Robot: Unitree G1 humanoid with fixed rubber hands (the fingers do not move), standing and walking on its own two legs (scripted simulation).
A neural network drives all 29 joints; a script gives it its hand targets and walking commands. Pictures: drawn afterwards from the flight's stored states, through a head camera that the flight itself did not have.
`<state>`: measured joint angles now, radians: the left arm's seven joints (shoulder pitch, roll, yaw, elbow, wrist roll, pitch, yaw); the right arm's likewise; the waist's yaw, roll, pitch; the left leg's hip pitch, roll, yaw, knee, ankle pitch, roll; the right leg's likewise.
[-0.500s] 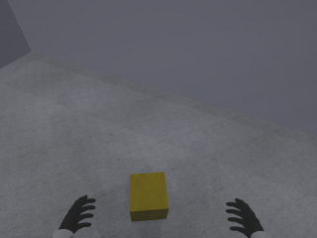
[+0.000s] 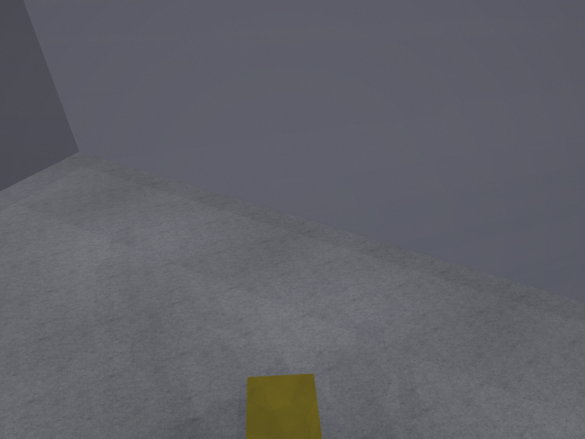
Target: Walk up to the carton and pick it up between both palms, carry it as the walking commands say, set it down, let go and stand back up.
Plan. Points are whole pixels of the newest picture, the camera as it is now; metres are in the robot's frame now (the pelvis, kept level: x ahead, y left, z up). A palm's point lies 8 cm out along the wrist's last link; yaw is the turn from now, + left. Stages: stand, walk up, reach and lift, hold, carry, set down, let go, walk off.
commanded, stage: stand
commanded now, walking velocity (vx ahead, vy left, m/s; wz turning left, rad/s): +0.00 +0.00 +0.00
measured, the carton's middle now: (281, 424) +0.43 +0.02 -0.67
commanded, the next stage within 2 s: none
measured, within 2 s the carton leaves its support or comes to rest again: neither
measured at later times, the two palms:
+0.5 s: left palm out of the picture -0.02 +0.25 -0.15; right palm out of the picture +0.00 -0.21 -0.14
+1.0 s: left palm out of the picture -0.07 +0.22 -0.16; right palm out of the picture -0.06 -0.18 -0.14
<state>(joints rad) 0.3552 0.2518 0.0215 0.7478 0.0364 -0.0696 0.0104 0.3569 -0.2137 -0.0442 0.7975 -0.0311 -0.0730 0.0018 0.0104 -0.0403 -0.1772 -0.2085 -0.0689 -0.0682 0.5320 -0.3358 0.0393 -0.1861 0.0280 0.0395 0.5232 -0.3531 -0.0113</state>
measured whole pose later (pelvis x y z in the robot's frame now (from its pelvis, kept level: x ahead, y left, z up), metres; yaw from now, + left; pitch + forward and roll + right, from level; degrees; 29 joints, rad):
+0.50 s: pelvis +0.01 +0.01 +0.00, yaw +1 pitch +1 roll +0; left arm 0.46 0.20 -0.01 0.98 0.02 -0.02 0.05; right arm 0.45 -0.15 0.01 0.97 -0.02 -0.03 -0.03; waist 0.01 -0.02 -0.16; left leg -0.21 -0.10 -0.08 0.57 -0.37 0.07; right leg -0.18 0.00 0.03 0.56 -0.39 0.01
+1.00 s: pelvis -0.01 +0.02 +0.00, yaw +2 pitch -2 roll +0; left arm 0.41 0.13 -0.02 1.17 0.02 0.01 0.06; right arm 0.46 -0.09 0.04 1.09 -0.02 -0.02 -0.05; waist 0.01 -0.02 -0.08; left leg -0.18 -0.10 -0.09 0.53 -0.32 0.07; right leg -0.14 -0.01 0.02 0.50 -0.34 0.02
